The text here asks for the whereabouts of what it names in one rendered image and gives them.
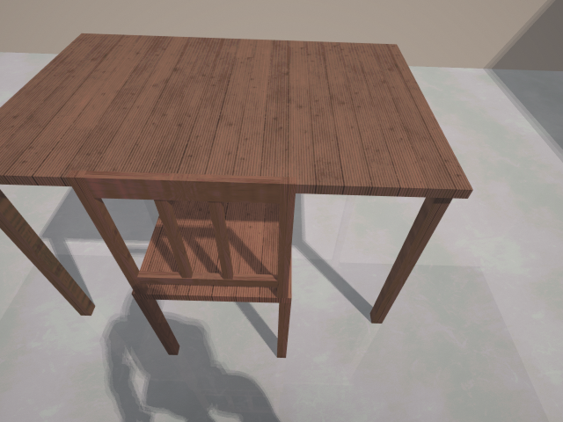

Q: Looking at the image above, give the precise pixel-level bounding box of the table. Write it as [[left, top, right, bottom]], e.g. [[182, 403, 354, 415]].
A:
[[0, 33, 473, 324]]

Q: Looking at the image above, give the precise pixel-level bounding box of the chair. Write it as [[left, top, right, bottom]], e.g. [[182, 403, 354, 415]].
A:
[[66, 171, 296, 358]]

